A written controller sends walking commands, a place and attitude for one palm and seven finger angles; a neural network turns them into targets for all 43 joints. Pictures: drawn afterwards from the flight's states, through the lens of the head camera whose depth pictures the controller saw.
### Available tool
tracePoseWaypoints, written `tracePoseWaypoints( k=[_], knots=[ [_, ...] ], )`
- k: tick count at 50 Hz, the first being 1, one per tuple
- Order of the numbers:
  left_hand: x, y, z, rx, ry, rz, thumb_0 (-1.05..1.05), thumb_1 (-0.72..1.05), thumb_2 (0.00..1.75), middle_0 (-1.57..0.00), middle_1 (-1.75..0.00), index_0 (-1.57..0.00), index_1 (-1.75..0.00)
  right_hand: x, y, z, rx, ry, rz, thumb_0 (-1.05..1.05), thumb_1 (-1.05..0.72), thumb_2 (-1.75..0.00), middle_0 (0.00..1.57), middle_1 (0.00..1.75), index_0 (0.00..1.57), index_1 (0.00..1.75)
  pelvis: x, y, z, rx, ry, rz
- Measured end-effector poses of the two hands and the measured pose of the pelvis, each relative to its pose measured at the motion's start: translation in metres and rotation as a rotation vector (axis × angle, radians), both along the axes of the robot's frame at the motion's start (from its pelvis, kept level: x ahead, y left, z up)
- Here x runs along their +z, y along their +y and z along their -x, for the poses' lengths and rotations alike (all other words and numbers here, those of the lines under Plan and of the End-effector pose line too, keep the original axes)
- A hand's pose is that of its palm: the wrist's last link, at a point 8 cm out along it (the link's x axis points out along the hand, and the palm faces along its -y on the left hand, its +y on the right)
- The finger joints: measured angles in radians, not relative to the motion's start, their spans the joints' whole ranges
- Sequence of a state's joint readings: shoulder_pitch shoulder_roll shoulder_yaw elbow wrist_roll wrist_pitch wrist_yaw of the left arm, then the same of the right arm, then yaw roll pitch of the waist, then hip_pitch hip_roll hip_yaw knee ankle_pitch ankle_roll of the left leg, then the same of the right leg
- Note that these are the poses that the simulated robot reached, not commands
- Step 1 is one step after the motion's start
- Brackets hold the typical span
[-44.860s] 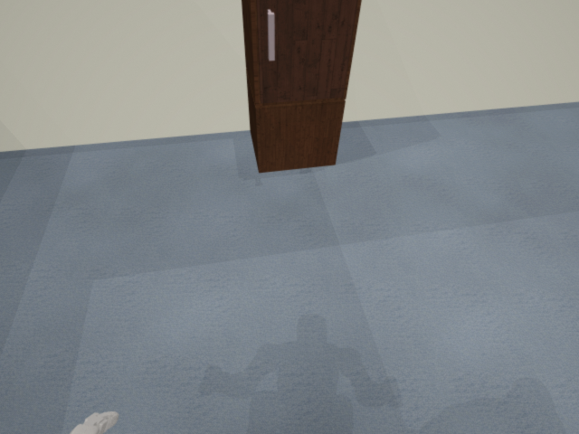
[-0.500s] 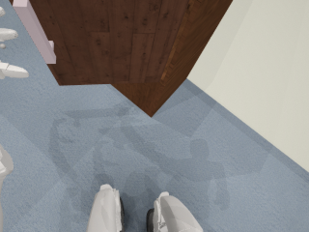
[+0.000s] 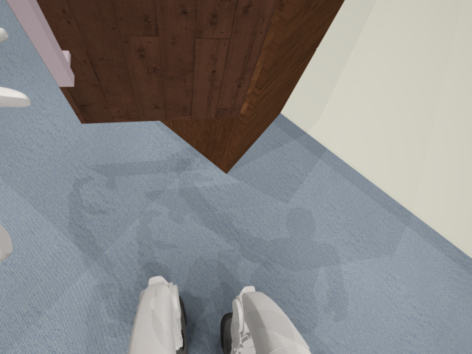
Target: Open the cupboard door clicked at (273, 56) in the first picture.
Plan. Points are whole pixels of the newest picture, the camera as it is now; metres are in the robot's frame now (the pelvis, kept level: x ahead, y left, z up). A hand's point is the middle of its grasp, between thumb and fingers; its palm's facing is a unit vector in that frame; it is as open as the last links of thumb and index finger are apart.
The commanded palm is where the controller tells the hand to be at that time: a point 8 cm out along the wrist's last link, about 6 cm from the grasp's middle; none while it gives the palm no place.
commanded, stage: slide the fingers in behind the handle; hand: left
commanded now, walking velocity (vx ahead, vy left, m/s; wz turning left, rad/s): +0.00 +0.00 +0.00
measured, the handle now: (46, 30) +0.58 +0.25 +0.07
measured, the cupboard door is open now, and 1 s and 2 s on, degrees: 47 47 46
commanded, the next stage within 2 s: close the thumb around the handle in 1.48 s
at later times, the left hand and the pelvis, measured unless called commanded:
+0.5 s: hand (24, 55) +0.53 +0.27 +0.07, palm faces +0.12 -0.99 +0.00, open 14.0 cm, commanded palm +0.52 +0.29 +0.07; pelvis +0.01 +0.00 +0.01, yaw +0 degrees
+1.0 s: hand (48, 56) +0.53 +0.24 +0.07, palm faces +0.11 -0.99 +0.01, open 14.0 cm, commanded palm +0.51 +0.26 +0.07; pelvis +0.01 -0.01 +0.01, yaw +1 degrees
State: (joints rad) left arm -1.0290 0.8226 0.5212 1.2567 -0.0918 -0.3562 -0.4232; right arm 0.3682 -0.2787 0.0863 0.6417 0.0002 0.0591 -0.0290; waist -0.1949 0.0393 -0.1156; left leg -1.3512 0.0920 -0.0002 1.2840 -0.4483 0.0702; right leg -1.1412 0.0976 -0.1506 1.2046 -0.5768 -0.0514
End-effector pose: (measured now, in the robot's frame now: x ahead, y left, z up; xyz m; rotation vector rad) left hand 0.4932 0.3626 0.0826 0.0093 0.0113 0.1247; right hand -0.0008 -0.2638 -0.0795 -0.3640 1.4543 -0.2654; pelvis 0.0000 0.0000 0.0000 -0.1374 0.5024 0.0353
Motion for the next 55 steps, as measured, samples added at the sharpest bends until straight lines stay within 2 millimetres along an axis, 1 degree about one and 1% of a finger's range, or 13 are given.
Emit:
tracePoseWaypoints(
  k=[7,10,19,24,40,49,55],
  knots=[
    [-0.008,-0.016,-0.003,-0.026,0.041,0.011,-0.01,-0.50,0.30,-0.30,-1.20,-0.30,-1.20,0.003,0.000,-0.001,-0.002,-0.017,0.003,0.00,-0.90,-0.90,0.21,0.30,0.20,0.30,0.003,0.001,0.000,0.000,-0.002,-0.002],
    [-0.008,-0.022,-0.005,-0.016,0.027,0.017,-0.01,-0.50,0.30,-0.30,-1.20,-0.30,-1.20,0.004,-0.001,-0.002,0.000,-0.025,0.002,0.00,-0.90,-0.90,0.21,0.30,0.20,0.30,0.003,0.002,-0.001,-0.003,-0.002,-0.004],
    [-0.005,-0.031,-0.010,0.003,0.020,-0.005,-0.01,-0.50,0.30,-0.30,-1.20,-0.30,-1.20,0.003,0.001,-0.002,-0.010,-0.024,-0.015,0.00,-0.90,-0.90,0.21,0.30,0.20,0.30,0.004,0.001,-0.003,-0.005,-0.007,-0.009],
    [-0.008,-0.038,-0.012,-0.004,0.035,0.005,-0.01,-0.50,0.30,-0.30,-1.20,-0.30,-1.20,0.001,0.002,-0.001,-0.011,-0.011,-0.027,0.00,-0.90,-0.90,0.21,0.30,0.20,0.30,0.005,0.000,-0.005,-0.003,-0.005,-0.013],
    [-0.013,-0.047,-0.014,0.011,0.024,0.015,-0.01,-0.50,0.30,-0.30,-1.20,-0.30,-1.21,0.001,-0.005,-0.008,-0.009,-0.006,-0.026,0.00,-0.90,-0.90,0.21,0.30,0.20,0.30,0.005,-0.006,-0.010,0.001,-0.001,-0.016],
    [-0.010,-0.065,-0.015,-0.019,0.011,0.019,-0.01,-0.50,0.30,-0.30,-1.20,-0.30,-1.20,0.002,-0.005,-0.013,-0.011,-0.025,-0.038,0.00,-0.90,-0.90,0.21,0.30,0.20,0.30,0.008,-0.006,-0.012,0.001,-0.010,-0.020],
    [-0.008,-0.076,-0.012,-0.012,0.020,0.013,-0.01,-0.50,0.30,-0.30,-1.20,-0.30,-1.20,0.001,-0.002,-0.015,-0.016,-0.045,-0.062,0.00,-0.90,-0.90,0.21,0.30,0.20,0.30,0.011,-0.006,-0.013,-0.003,-0.023,-0.027]
  ],
)
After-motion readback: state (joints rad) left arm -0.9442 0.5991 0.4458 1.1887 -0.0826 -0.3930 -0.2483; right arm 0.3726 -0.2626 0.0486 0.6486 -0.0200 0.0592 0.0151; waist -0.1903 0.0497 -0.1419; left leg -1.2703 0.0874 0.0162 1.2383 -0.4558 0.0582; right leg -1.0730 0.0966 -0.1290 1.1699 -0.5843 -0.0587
